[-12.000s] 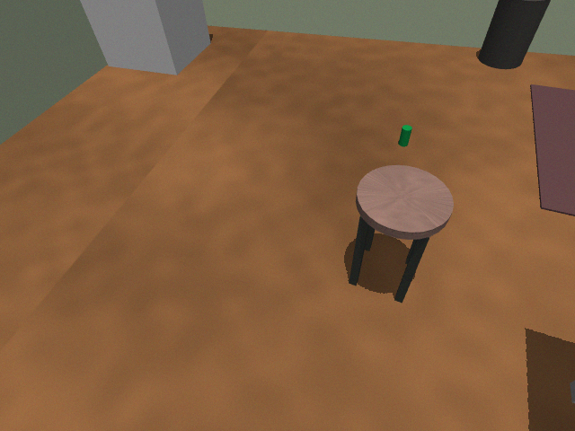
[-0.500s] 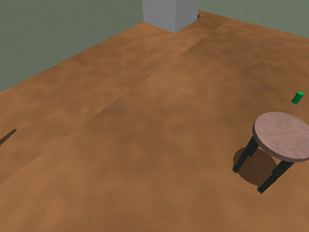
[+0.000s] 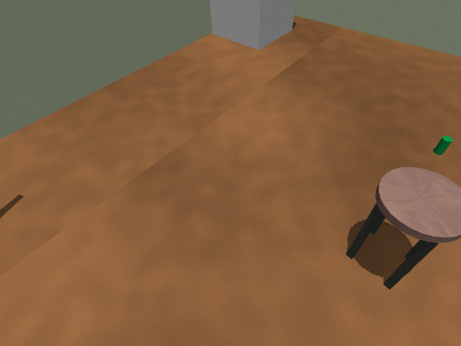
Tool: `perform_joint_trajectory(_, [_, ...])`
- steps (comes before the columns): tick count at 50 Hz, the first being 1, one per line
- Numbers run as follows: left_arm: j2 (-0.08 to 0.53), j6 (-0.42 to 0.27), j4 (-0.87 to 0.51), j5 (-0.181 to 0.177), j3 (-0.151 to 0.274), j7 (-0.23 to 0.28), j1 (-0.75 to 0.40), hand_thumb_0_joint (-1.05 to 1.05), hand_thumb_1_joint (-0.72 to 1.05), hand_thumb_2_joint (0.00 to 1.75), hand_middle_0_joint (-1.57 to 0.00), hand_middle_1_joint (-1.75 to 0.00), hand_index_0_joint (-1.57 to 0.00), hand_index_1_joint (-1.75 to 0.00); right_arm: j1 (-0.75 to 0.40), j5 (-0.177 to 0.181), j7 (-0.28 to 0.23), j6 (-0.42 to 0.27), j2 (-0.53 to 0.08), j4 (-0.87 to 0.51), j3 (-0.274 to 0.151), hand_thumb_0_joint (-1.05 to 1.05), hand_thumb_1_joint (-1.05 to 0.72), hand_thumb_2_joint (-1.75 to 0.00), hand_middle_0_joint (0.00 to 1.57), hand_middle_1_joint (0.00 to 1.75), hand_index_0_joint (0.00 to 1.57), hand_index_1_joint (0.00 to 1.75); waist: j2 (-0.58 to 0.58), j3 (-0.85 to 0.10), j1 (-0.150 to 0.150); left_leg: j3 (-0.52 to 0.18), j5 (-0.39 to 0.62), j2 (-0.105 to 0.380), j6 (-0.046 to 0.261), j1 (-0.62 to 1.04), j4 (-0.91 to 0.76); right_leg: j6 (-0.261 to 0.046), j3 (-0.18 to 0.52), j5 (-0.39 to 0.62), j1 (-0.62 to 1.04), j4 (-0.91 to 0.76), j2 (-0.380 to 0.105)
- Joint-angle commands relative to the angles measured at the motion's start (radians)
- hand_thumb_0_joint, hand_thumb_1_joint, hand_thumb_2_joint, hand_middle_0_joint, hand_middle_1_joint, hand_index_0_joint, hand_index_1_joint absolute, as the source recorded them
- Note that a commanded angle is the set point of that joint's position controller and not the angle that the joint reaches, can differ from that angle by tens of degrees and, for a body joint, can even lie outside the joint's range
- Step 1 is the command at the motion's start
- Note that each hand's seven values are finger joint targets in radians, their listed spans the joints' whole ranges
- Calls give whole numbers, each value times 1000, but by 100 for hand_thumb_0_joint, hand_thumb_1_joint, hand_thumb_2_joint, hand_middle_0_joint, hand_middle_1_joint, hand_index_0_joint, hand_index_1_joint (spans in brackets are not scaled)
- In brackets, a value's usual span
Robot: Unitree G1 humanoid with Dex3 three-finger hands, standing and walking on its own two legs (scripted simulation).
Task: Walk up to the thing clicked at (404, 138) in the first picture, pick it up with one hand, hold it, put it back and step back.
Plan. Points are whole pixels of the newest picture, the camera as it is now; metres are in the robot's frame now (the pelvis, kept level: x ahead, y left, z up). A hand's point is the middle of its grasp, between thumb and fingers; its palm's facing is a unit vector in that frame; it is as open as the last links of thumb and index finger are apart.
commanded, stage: stand
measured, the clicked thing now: (442, 145) +1.33 -1.14 -0.73
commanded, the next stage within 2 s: walk up in 0.40 s
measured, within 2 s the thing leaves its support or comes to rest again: neither
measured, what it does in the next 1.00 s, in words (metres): walks ahead: left foot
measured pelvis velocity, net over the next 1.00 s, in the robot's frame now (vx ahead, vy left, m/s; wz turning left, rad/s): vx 0.17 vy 0.04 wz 0.00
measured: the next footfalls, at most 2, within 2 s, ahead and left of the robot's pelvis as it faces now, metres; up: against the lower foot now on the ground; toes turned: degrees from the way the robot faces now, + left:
left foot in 0.66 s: +0.15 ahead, +0.17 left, +0.00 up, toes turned +5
right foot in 1.10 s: +0.36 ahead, -0.10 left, +0.00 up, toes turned -4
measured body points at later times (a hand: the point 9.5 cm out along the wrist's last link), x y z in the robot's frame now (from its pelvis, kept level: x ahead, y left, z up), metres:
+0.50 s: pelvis +0.01 +0.00 -0.01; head +0.01 +0.00 +0.44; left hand +0.08 +0.32 -0.13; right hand +0.08 -0.30 -0.14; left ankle +0.00 +0.14 -0.74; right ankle -0.02 -0.12 -0.75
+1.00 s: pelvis +0.17 +0.04 -0.01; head +0.18 +0.05 +0.44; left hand +0.23 +0.37 -0.13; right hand +0.20 -0.28 -0.12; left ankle +0.11 +0.17 -0.75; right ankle +0.28 -0.10 -0.72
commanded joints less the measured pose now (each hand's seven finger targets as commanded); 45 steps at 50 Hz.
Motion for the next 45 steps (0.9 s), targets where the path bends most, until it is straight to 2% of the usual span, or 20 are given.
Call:
perform_joint_trajectory(1, [213, -19, -53, 5, 45, 17, -26, 0, 90, 90, -20, -30, -20, -30, -37, -2, -17, -22, -215, -55, -43, 0, -90, -90, 20, 30, 20, 30, -8, -67, -2, -62, 188, 96, 43, 8, -26, -22, 86, 165, 17, -52, -115])
perform_joint_trajectory(19, [214, -18, -56, 3, 47, 14, -24, 0, 90, 90, -20, -30, -20, -30, -28, -4, -19, -27, -212, -56, -42, 0, -90, -90, 20, 30, 20, 30, 8, -72, -1, -59, 189, 99, 46, 10, -34, -25, 91, 152, 18, -42, -114])
perform_joint_trajectory(20, [293, -30, -108, 20, 114, -13, 33, 0, 90, 90, -20, -30, -20, -30, 45, -17, 5, -42, -284, -102, -103, 0, -90, -90, 20, 30, 20, 30, -10, -166, 5, -67, -307, 51, 122, 5, 43, -64, 69, -325, 64, 47, -63])
perform_joint_trajectory(21, [290, -31, -101, 30, 120, -21, 60, 0, 90, 90, -20, -30, -20, -30, 31, -27, 16, -42, -293, -112, -110, 0, -90, -90, 20, 30, 20, 30, 6, -93, 22, -94, -484, 63, 141, -114, 57, -88, 116, -476, 18, 64, -90])
perform_joint_trajectory(22, [292, -32, -108, 33, 129, -27, 67, 0, 90, 90, -20, -30, -20, -30, -30, -29, 22, -38, -279, -142, -112, 0, -90, -90, 20, 30, 20, 30, -11, 10, 47, -92, -496, 51, 135, -270, 96, -107, 172, -531, 0, 44, -117])
perform_joint_trajectory(23, [300, -35, -118, 33, 138, -29, 113, 0, 90, 90, -20, -30, -20, -30, -83, -30, 28, -38, -247, -180, -108, 0, -90, -90, 20, 30, 20, 30, -66, 77, 85, -26, -405, 17, 111, -419, 194, -146, 258, -564, 57, -35, -180])
perform_joint_trajectory(24, [337, -41, -111, 35, 152, -26, 164, 0, 90, 90, -20, -30, -20, -30, -137, -32, 30, -40, -217, -206, -108, 0, -90, -90, 20, 30, 20, 30, -177, 124, 126, 70, -281, -27, 76, -567, 394, -215, 404, -563, 138, -178, -307])
perform_joint_trajectory(25, [358, -52, -131, 44, 161, -24, 182, 0, 90, 90, -20, -30, -20, -30, -130, -36, 27, -47, -224, -216, -110, 0, -90, -90, 20, 30, 20, 30, -145, 123, 134, 3, -288, 24, 66, -621, 474, -274, 484, -423, 172, -206, -404])
perform_joint_trajectory(26, [350, -54, -142, 40, 162, -25, 168, 0, 90, 90, -20, -30, -20, -30, -99, -33, 31, -53, -246, -213, -119, 0, -90, -90, 20, 30, 20, 30, -88, 106, 109, -26, -286, 46, 71, -590, 508, -282, 461, -410, 148, -202, -390])
perform_joint_trajectory(29, [347, -56, -213, 46, 156, -32, 30, 0, 90, 90, -20, -30, -20, -30, 23, -25, 54, -64, -239, -205, -129, 0, -90, -90, 20, 30, 20, 30, -188, 54, 18, -10, -277, 96, 64, -374, 362, -227, 265, -327, 42, -153, -303])
perform_joint_trajectory(31, [312, -50, -234, 35, 141, -42, 24, 0, 90, 90, -20, -30, -20, -30, 61, -33, 59, -71, -228, -193, -143, 0, -90, -90, 20, 30, 20, 30, -151, 51, -5, 69, -158, 35, 50, -191, 226, -188, 119, -198, -76, -63, -210])
perform_joint_trajectory(32, [308, -45, -241, 28, 137, -45, 14, 0, 90, 90, -20, -30, -20, -30, 135, -37, 57, -72, -222, -178, -151, 0, -90, -90, 20, 30, 20, 30, -128, 36, -43, 126, -37, 3, 37, -54, 172, -162, 60, -195, -170, 28, -177])
perform_joint_trajectory(33, [281, -40, -250, 26, 128, -49, 23, 0, 90, 90, -20, -30, -20, -30, 208, -42, 50, -72, -238, -157, -167, 0, -90, -90, 20, 30, 20, 30, -65, 5, -81, 150, -26, -32, 45, 118, 164, -141, 10, -150, -283, 158, -135])
perform_joint_trajectory(34, [224, -36, -259, 27, 110, -51, 75, 0, 90, 90, -20, -30, -20, -30, 334, -44, 37, -75, -299, -134, -191, 0, -90, -90, 20, 30, 20, 30, 120, -81, -132, 48, -158, 13, 82, 317, 132, -108, -35, -159, -416, 427, -75])
perform_joint_trajectory(35, [167, -37, -286, 13, 96, -47, 63, 0, 90, 90, -20, -30, -20, -30, 396, -54, 28, -82, -417, -151, -209, 0, -90, -90, 20, 30, 20, 30, 359, -70, -159, -527, -529, 310, 197, 299, -120, -61, -7, -411, -632, 727, 102])
perform_joint_trajectory(36, [272, -31, -281, 23, 117, -34, 39, 0, 90, 90, -20, -30, -20, -30, 300, -23, 31, -82, -435, -197, -209, 0, -90, -90, 20, 30, 20, 30, 163, -29, -128, -655, -634, 402, 296, 144, -175, -69, 182, -403, -570, 784, 17])
perform_joint_trajectory(37, [288, -35, -267, 11, 105, -32, 65, 0, 90, 90, -20, -30, -20, -30, 234, -16, 27, -83, -400, -221, -192, 0, -90, -90, 20, 30, 20, 30, 67, 21, -82, -536, -524, 379, 297, 117, -142, -67, 204, -304, -591, 826, -16])
perform_joint_trajectory(39, [283, -37, -214, 1, 106, -36, 173, 0, 90, 90, -20, -30, -20, -30, 146, -14, 20, -93, -334, -267, -164, 0, -90, -90, 20, 30, 20, 30, 88, 55, -9, -318, -385, 291, 243, 40, -110, -54, 198, -198, -527, 755, -60])
perform_joint_trajectory(42, [276, -35, -209, 9, 110, -55, 190, 0, 90, 90, -20, -30, -20, -30, 162, -15, 23, -101, -306, -282, -154, 0, -90, -90, 20, 30, 20, 30, 127, 60, -16, -145, -177, 242, 237, -12, -130, -5, 134, -132, -439, 610, -65])
perform_joint_trajectory(45, [259, -35, -251, 17, 107, -68, 128, 0, 90, 90, -20, -30, -20, -30, 185, -13, 26, -106, -326, -298, -161, 0, -90, -90, 20, 30, 20, 30, 148, 77, -31, -87, -121, 251, 262, 14, -133, 4, 78, -84, -440, 467, -92])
